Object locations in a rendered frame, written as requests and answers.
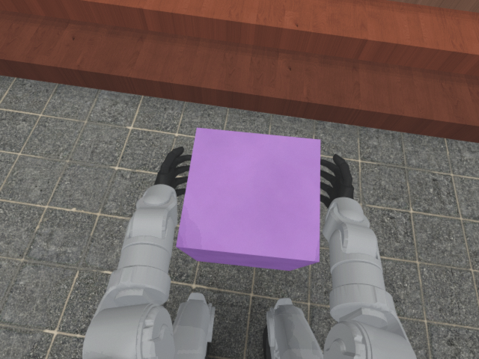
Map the left robot thigh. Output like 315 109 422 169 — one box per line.
173 299 216 359

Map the robot left hand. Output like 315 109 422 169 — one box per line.
154 147 192 197

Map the robot left upper arm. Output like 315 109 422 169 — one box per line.
84 303 175 359

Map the carton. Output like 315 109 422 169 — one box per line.
176 128 320 271

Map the robot right forearm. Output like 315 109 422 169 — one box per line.
323 197 411 345

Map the robot right upper arm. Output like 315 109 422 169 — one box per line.
323 319 417 359

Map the robot left forearm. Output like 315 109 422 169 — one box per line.
82 184 177 359

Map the robot right hand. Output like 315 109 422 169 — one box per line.
320 154 354 209

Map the right robot thigh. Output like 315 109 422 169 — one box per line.
266 304 323 359

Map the robot thigh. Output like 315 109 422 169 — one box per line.
266 304 323 359
173 299 216 359

